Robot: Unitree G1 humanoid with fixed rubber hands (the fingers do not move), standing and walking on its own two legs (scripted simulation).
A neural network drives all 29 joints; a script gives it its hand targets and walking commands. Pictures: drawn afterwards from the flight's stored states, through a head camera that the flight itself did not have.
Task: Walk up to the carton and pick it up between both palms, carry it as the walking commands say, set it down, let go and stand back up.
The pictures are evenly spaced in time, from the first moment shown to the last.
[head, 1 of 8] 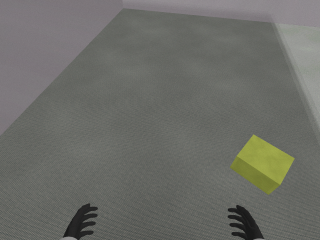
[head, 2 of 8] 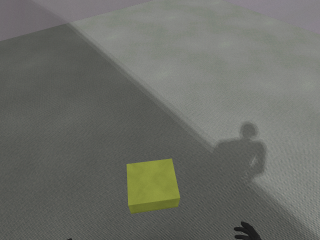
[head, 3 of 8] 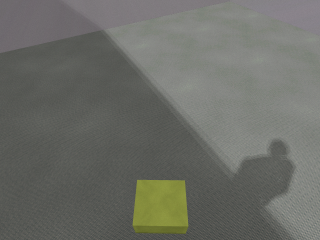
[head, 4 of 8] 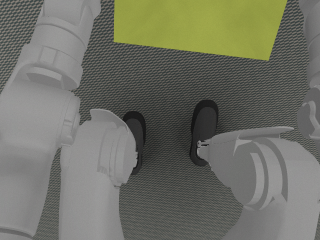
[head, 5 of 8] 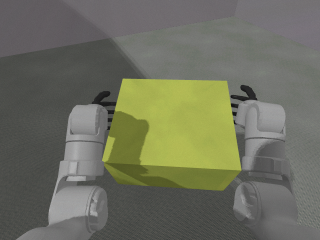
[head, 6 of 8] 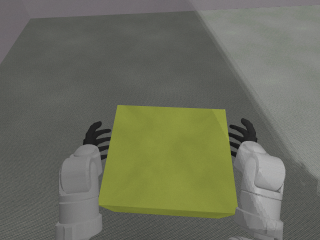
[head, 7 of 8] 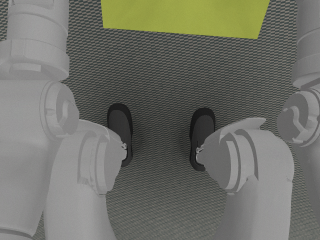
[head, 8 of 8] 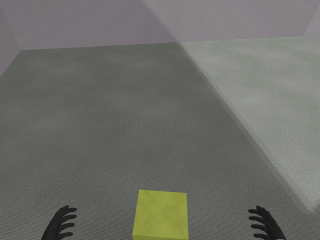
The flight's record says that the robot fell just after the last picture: no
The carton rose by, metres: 0.77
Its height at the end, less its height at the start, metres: +0.00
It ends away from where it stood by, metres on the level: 0.42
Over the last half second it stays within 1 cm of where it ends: yes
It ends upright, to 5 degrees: yes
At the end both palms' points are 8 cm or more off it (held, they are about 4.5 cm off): yes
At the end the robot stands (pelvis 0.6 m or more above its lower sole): yes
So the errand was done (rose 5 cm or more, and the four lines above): yes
